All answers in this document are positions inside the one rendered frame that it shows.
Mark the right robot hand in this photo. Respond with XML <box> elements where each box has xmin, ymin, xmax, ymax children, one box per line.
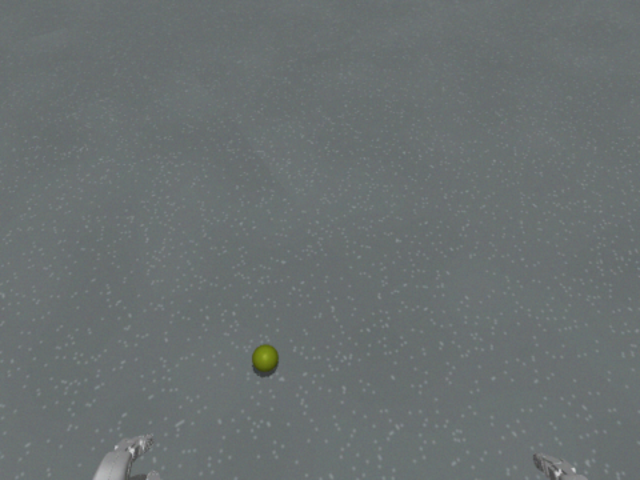
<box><xmin>533</xmin><ymin>453</ymin><xmax>588</xmax><ymax>480</ymax></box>

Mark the left robot hand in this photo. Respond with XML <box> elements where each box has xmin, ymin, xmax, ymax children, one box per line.
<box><xmin>92</xmin><ymin>435</ymin><xmax>160</xmax><ymax>480</ymax></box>

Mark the ball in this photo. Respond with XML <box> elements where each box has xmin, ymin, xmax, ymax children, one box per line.
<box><xmin>252</xmin><ymin>345</ymin><xmax>278</xmax><ymax>372</ymax></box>

